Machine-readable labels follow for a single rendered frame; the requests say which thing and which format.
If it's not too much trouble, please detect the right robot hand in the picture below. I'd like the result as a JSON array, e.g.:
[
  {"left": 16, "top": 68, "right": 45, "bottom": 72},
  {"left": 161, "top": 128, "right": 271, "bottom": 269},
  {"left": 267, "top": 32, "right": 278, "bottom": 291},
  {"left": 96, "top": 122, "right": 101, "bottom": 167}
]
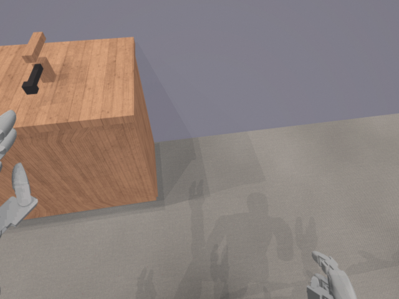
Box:
[{"left": 307, "top": 251, "right": 357, "bottom": 299}]

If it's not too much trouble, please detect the tap lever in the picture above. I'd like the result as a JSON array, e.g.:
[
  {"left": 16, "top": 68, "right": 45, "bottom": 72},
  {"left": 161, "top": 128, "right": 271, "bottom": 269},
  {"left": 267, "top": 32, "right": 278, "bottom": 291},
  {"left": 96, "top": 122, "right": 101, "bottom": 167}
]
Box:
[{"left": 22, "top": 64, "right": 43, "bottom": 95}]

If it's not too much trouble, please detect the counter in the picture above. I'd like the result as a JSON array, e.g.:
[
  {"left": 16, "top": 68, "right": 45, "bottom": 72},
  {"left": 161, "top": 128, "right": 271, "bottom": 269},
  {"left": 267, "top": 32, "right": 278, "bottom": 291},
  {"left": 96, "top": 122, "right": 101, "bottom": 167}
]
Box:
[{"left": 0, "top": 32, "right": 158, "bottom": 220}]

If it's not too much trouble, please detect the left robot hand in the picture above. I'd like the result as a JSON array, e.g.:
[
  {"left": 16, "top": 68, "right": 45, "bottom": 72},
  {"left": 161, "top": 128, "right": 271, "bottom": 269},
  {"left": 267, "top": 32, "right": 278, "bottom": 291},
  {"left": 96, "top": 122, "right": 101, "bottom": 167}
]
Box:
[{"left": 0, "top": 110, "right": 38, "bottom": 238}]

